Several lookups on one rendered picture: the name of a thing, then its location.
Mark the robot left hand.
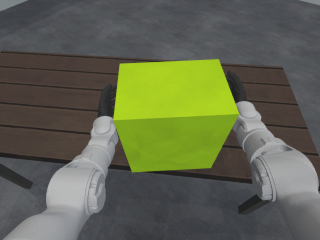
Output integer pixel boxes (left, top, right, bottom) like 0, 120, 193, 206
97, 84, 117, 118

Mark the table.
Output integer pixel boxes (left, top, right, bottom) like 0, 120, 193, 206
0, 50, 320, 215

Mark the left robot upper arm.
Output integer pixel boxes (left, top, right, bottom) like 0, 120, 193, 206
3, 167, 106, 240

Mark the right robot forearm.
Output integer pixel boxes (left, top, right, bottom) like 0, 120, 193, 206
232, 101, 319, 190

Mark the carton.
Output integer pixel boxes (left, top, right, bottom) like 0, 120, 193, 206
113, 59, 239, 173

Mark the robot right hand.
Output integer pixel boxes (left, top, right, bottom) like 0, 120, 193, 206
225, 71, 247, 103

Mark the right robot upper arm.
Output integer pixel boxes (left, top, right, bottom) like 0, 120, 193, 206
251, 150, 320, 240

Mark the left robot forearm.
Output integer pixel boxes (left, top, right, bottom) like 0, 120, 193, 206
46, 116, 119, 206

